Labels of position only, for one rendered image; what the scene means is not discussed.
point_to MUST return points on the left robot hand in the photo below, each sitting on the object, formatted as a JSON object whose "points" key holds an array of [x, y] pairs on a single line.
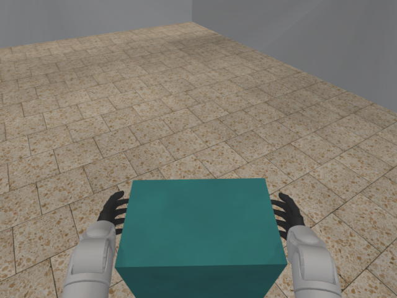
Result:
{"points": [[110, 212]]}

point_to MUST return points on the left robot forearm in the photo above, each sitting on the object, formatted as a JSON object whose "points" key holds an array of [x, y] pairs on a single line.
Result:
{"points": [[90, 266]]}

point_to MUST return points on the carton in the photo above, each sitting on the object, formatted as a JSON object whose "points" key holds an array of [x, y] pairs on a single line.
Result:
{"points": [[200, 238]]}

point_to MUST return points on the right robot forearm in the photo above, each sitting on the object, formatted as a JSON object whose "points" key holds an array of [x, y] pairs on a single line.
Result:
{"points": [[314, 271]]}

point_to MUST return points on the right robot hand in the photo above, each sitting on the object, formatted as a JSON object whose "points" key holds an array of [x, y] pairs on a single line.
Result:
{"points": [[291, 214]]}

